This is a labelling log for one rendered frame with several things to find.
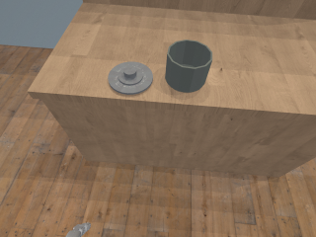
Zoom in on knob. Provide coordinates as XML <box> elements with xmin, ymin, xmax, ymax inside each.
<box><xmin>123</xmin><ymin>65</ymin><xmax>137</xmax><ymax>78</ymax></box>

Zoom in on pot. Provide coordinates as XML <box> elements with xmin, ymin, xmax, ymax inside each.
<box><xmin>165</xmin><ymin>39</ymin><xmax>213</xmax><ymax>93</ymax></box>

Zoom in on table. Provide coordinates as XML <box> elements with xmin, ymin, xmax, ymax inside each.
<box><xmin>27</xmin><ymin>0</ymin><xmax>316</xmax><ymax>177</ymax></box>

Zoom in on lid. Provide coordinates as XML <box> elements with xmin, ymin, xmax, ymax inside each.
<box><xmin>108</xmin><ymin>61</ymin><xmax>153</xmax><ymax>95</ymax></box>

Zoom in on robot left hand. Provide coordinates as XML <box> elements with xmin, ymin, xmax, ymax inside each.
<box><xmin>66</xmin><ymin>222</ymin><xmax>91</xmax><ymax>237</ymax></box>

